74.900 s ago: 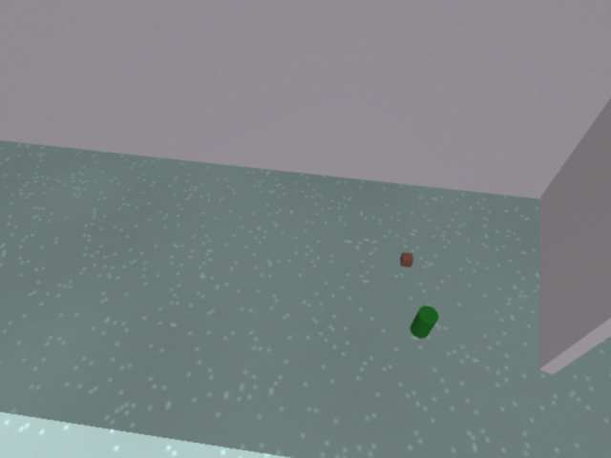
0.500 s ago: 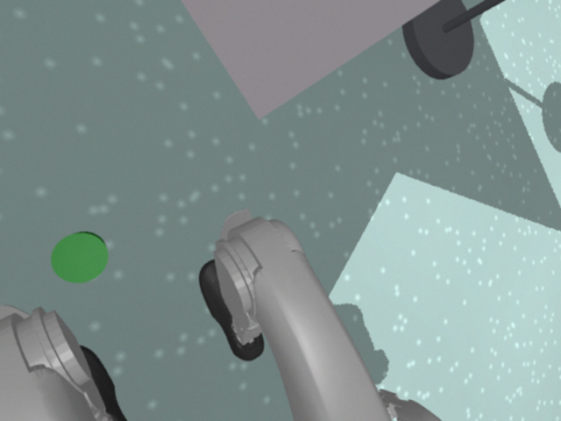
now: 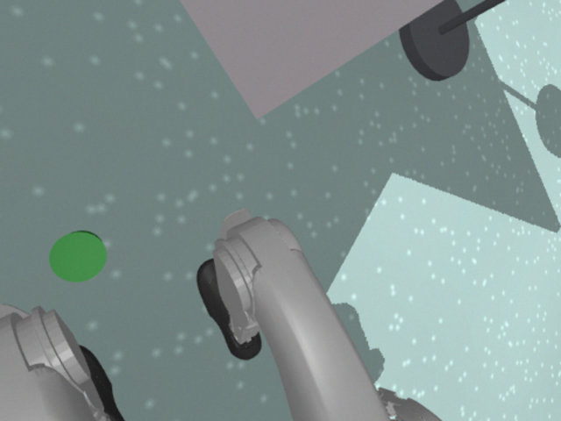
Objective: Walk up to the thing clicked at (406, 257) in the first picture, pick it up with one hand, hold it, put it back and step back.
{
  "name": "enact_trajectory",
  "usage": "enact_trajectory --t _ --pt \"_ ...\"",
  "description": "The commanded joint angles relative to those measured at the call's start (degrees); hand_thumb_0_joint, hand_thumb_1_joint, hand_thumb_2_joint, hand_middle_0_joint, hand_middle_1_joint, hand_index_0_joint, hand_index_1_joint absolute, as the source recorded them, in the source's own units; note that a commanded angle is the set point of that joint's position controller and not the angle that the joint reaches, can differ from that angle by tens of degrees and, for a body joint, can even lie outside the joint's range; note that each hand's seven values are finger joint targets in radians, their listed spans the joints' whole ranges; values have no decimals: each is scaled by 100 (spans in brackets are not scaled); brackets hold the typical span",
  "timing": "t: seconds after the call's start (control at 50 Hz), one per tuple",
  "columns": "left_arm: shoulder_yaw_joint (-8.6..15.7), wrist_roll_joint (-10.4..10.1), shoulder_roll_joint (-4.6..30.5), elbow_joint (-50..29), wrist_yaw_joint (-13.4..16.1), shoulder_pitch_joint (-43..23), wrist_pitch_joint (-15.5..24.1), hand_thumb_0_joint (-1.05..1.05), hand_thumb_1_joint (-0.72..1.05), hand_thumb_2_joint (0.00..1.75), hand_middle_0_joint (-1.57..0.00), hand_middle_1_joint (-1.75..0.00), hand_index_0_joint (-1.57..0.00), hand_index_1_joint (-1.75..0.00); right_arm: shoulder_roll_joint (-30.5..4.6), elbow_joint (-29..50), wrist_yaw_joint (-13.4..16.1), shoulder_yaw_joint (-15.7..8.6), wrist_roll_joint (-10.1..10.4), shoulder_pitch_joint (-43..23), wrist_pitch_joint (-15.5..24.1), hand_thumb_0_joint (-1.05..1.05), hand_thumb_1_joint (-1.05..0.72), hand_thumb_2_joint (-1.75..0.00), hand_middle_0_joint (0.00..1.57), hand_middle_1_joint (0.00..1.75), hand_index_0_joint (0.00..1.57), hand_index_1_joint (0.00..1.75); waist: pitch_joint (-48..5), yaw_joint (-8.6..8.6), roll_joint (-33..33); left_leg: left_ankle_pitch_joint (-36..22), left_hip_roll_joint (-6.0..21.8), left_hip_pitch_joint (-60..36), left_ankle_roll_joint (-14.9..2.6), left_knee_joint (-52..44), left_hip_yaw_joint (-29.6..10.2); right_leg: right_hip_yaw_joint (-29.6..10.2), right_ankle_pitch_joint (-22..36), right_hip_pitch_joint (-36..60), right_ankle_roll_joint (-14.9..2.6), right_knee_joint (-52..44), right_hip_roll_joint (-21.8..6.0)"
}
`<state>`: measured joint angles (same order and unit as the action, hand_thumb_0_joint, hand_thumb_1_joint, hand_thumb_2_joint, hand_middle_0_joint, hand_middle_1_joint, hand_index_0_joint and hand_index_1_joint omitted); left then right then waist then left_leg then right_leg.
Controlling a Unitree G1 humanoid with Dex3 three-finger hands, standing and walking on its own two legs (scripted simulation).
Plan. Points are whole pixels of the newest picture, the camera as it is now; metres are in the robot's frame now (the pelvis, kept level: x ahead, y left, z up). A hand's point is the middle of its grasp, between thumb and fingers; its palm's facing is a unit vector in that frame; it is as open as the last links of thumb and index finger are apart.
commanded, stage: rise first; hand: left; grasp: from above
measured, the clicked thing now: out of the picture +0.57 +0.31 -0.33
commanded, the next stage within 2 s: approach in 1.16 s
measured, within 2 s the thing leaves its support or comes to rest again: neither
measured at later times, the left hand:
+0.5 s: hand out of the picture +0.51 +0.31 -0.19, palm faces -0.02 -0.44 -0.90, open 14.3 cm
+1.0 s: hand out of the picture +0.51 +0.32 -0.19, palm faces -0.02 -0.44 -0.90, open 14.3 cm
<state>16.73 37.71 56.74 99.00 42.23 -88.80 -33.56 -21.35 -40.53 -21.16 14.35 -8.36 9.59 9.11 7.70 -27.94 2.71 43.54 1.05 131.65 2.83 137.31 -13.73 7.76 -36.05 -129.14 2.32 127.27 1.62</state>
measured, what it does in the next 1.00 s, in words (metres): stands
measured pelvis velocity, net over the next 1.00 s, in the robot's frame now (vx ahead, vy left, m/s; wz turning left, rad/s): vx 0.00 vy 0.00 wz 0.00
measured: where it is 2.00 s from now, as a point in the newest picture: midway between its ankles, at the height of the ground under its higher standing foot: (174, 369)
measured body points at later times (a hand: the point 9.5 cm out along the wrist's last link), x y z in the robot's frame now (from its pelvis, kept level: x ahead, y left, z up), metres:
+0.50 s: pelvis +0.00 +0.00 +0.00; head +0.31 +0.08 +0.31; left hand +0.51 +0.33 -0.14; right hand -0.02 -0.26 -0.05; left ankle +0.05 +0.14 -0.31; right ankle +0.11 -0.12 -0.31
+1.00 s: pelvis +0.00 +0.00 +0.00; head +0.31 +0.08 +0.32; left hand +0.52 +0.34 -0.13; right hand -0.02 -0.26 -0.05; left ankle +0.05 +0.14 -0.31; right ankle +0.11 -0.12 -0.31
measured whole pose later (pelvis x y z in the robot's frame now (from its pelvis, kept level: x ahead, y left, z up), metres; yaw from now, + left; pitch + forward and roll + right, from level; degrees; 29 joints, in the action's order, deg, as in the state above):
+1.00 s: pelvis +0.00 +0.00 +0.00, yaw +0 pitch +36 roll -12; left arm 16.5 38.4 56.7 99.5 41.1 -89.1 -33.6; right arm -21.2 -41.7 -20.8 14.6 -8.2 8.9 9.4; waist 7.9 -27.7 2.3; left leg 43.6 1.1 130.7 2.6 136.8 -13.5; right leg 7.6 -36.2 -128.1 2.5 126.8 1.6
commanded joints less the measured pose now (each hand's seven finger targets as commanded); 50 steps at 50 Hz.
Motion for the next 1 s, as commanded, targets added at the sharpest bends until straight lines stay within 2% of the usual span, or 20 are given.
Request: enact_trajectory --t 0.0,0.04,0.06,0.12,0.18,0.22,0.36,0.38,0.42,0.48,0.56,0.6,0.62,0.64,0.74,0.8,0.84,0.86,0.92,0.98 --pt "-256 165 637 -755 194 -1880 48 0 -61 113 -9 -98 -2 -105 -1885 -363 35 -467 27 1546 -48 0 -91 -90 20 30 20 30 -4101 -413 -3212 -1700 140 -2915 -240 -1446 574 592 1748 2790 -220 -1045 170" --pt "-231 175 647 -853 216 -1943 59 0 -61 114 -10 -96 -2 -104 -1879 -323 15 -443 66 1554 -30 0 -91 -90 20 30 20 30 -4323 -339 -3248 -1881 154 -3014 -224 -1406 583 581 1876 2811 -224 -1035 169" --pt "-265 148 567 -620 204 -1831 40 0 -61 114 -9 -97 -2 -104 -1874 -351 18 -438 54 1554 -45 0 -91 -90 20 30 20 30 -4201 -380 -3174 -1897 154 -2955 -226 -1401 587 581 1891 2762 -223 -1022 185" --pt "-270 113 526 -840 123 -1920 41 0 -61 114 -9 -96 -2 -104 -1839 -371 9 -431 50 1559 -47 0 -91 -90 20 30 20 30 -4164 -392 -3122 -2024 126 -2906 -238 -1370 578 592 2005 2803 -199 -987 155" --pt "-354 132 504 -387 70 -1625 19 0 -61 112 -9 -97 -2 -104 -1862 -417 16 -385 46 1606 -55 0 -90 -90 20 30 20 30 -3944 -446 -2832 -1765 110 -2586 -289 -1350 618 531 1857 2840 -162 -1084 216" --pt "-269 188 716 -570 81 -1769 22 0 -61 112 -9 -98 -3 -105 -1873 -491 33 -401 41 1550 -54 0 -90 -90 20 30 20 30 -3959 -384 -2825 -1622 81 -2461 -327 -1381 626 534 1749 2892 -141 -1125 181" --pt "-229 220 826 -744 135 -1687 22 0 -61 111 -9 -99 -3 -105 -1933 -312 25 -443 35 1549 -39 0 -91 -90 20 30 20 30 -4233 -314 -2856 -1768 120 -2712 -297 -1386 622 545 1863 3106 -153 -1075 203" --pt "-129 197 999 -891 182 -1842 39 0 -61 112 -9 -98 -2 -105 -1922 -393 43 -433 18 1449 -27 0 -91 -90 20 30 20 30 -4306 -272 -2993 -1732 130 -2758 -293 -1436 603 576 1817 3073 -158 -1061 176" --pt "-120 207 926 -879 232 -1875 31 0 -61 112 -9 -97 -2 -104 -1923 -285 25 -441 42 1478 -19 0 -91 -90 20 30 20 30 -4410 -295 -3152 -1811 156 -2981 -262 -1416 579 595 1848 2959 -193 -1048 169" --pt "-186 193 880 -811 238 -1845 59 0 -61 113 -9 -97 -2 -105 -1861 -466 44 -397 16 1427 -30 0 -91 -90 20 30 20 30 -4131 -357 -3115 -1535 142 -2796 -284 -1442 608 593 1640 2925 -160 -1114 160" --pt "-172 201 879 -914 234 -1979 68 0 -61 114 -9 -96 -2 -104 -1896 -384 58 -417 43 1454 -31 0 -91 -90 20 30 20 30 -4371 -313 -3316 -1710 167 -3116 -228 -1444 587 582 1713 2866 -209 -1079 156" --pt "-254 168 781 -787 199 -1903 58 0 -61 112 -9 -99 -3 -105 -1878 -517 72 -389 -3 1431 -44 0 -91 -90 20 30 20 30 -4075 -381 -3161 -1573 146 -2832 -267 -1462 610 580 1663 2918 -165 -1101 149" --pt "-227 200 750 -871 194 -1941 68 0 -61 113 -9 -97 -2 -104 -1859 -487 59 -412 54 1436 -41 0 -91 -90 20 30 20 30 -4217 -333 -3237 -1709 154 -2952 -253 -1434 598 594 1739 2859 -179 -1081 149" --pt "-291 160 609 -625 164 -1820 47 0 -61 112 -9 -97 -2 -104 -1842 -485 65 -403 29 1457 -33 0 -91 -90 20 30 20 30 -4111 -407 -3078 -1695 148 -2868 -257 -1420 603 576 1747 2882 -172 -1103 165" --pt "-266 135 563 -685 87 -1804 25 0 -61 112 -9 -97 -2 -104 -1861 -476 57 -421 42 1510 -20 0 -91 -90 20 30 20 30 -4103 -386 -2964 -1895 124 -2920 -247 -1424 585 591 1884 2846 -168 -1065 154" --pt "-283 194 688 -601 53 -1777 9 0 -61 112 -9 -98 -3 -105 -1874 -599 73 -418 39 1502 -24 0 -90 -90 20 30 20 30 -3941 -398 -2836 -1660 102 -2653 -304 -1440 592 582 1746 2866 -130 -1117 155" --pt "-273 193 636 -634 51 -1700 6 0 -61 112 -9 -98 -3 -105 -1869 -467 47 -417 66 1495 -20 0 -90 -90 20 30 20 30 -4057 -315 -2845 -1785 120 -2764 -284 -1427 589 581 1796 2884 -157 -1080 165" --pt "-280 220 730 -608 45 -1697 -3 0 -61 111 -9 -99 -3 -105 -1889 -511 64 -422 24 1459 -14 0 -91 -90 20 30 20 30 -3976 -361 -2789 -1706 101 -2712 -295 -1477 591 575 1761 2916 -145 -1100 161" --pt "-203 284 830 -667 111 -1806 -13 0 -61 111 -9 -100 -3 -106 -1924 -467 68 -451 41 1442 -22 0 -91 -90 20 30 20 30 -4140 -295 -2961 -1773 135 -2904 -264 -1516 570 599 1802 2882 -175 -1055 151" --pt "-231 310 831 -668 139 -1801 9 0 -61 111 -8 -100 -3 -106 -1854 -486 81 -426 20 1459 -35 0 -91 -90 20 30 20 30 -3995 -359 -3053 -1599 140 -2897 -269 -1539 537 609 1655 2786 -182 -1085 146"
